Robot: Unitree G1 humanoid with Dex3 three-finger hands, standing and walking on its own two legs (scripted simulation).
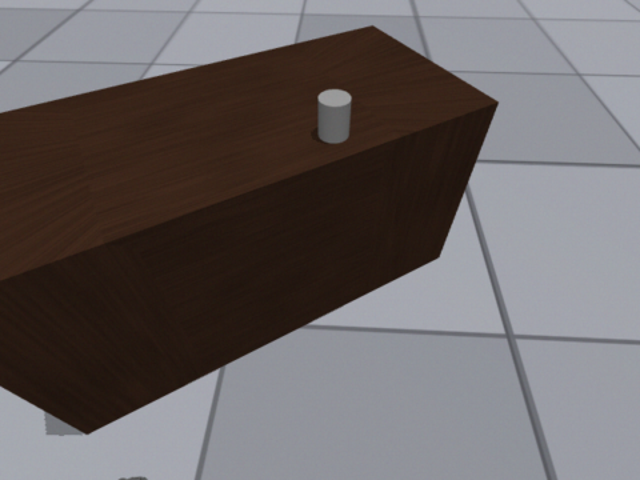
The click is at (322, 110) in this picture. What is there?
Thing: squat round
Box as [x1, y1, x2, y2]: [318, 89, 351, 143]
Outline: 330,89 321,92 318,96 318,135 324,141 335,143 343,141 348,136 351,97 345,91
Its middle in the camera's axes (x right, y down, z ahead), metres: +0.03 -0.29 +0.92
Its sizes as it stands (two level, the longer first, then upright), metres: 0.078 0.078 0.099
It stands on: a support 0.70 m high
